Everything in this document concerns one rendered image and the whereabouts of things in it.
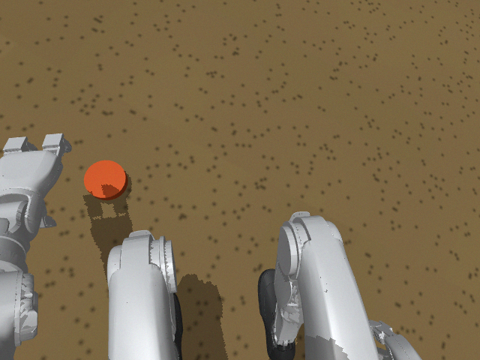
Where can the tin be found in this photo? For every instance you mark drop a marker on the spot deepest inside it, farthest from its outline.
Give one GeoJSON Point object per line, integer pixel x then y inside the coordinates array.
{"type": "Point", "coordinates": [105, 180]}

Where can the right robot hand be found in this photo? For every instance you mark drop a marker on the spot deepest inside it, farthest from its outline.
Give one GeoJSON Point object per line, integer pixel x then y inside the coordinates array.
{"type": "Point", "coordinates": [397, 346]}

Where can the left robot arm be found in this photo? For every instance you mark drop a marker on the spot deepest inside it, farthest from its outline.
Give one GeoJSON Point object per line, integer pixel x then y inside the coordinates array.
{"type": "Point", "coordinates": [21, 212]}

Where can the left robot hand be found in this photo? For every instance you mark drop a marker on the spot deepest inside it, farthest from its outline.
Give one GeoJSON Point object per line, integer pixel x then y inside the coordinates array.
{"type": "Point", "coordinates": [24, 167]}

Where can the right robot foot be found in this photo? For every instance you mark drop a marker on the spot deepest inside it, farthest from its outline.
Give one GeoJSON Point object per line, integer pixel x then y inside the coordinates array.
{"type": "Point", "coordinates": [267, 305]}

